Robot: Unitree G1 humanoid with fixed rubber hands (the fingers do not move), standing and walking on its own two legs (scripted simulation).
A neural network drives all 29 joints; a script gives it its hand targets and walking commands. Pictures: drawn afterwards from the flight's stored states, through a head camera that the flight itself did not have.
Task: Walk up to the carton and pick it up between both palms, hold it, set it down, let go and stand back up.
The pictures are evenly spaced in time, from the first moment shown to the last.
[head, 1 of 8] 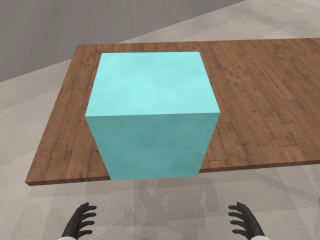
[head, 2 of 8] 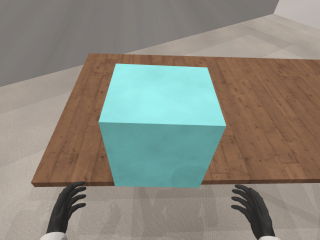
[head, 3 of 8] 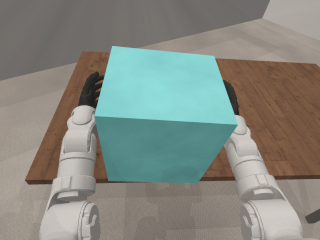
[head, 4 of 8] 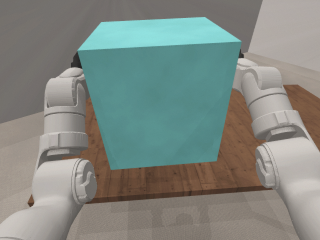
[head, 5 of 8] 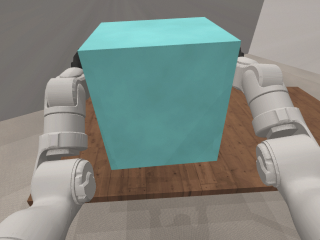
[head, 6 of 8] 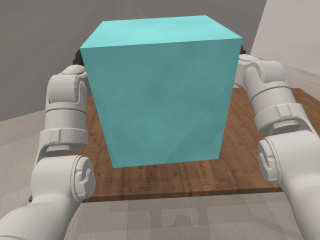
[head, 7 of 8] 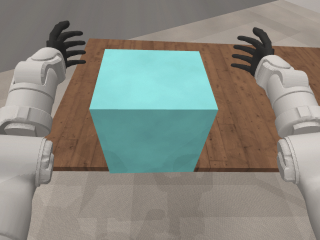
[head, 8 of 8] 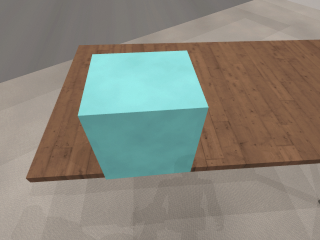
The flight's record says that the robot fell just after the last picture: no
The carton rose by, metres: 0.23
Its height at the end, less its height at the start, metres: +0.00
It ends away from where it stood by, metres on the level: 0.02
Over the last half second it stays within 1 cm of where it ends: yes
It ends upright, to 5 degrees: yes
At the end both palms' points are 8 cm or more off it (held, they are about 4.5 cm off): yes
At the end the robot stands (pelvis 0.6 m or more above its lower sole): yes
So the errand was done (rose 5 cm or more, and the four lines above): yes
